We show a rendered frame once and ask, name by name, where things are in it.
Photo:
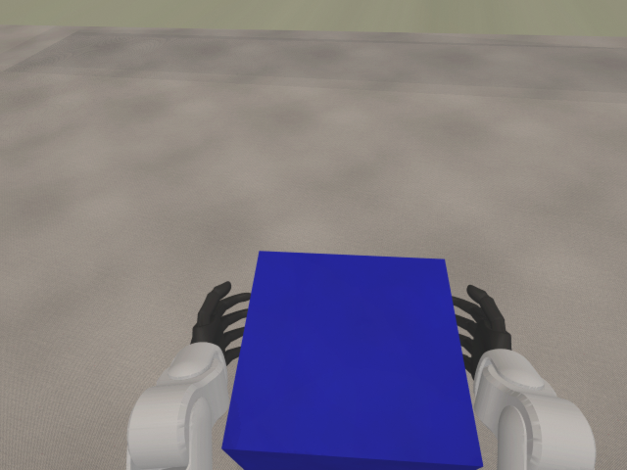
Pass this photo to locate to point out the carton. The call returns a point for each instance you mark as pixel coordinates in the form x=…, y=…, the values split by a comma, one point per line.
x=351, y=363

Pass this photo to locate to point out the right robot forearm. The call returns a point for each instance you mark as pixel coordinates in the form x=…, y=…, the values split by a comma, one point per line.
x=535, y=429

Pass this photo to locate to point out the left robot forearm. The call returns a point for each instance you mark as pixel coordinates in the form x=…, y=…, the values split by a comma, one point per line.
x=170, y=425

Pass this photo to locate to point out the robot left hand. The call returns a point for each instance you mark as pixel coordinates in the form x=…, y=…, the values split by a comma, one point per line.
x=211, y=322

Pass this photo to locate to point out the robot right hand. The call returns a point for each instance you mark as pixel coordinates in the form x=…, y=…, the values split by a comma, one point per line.
x=489, y=333

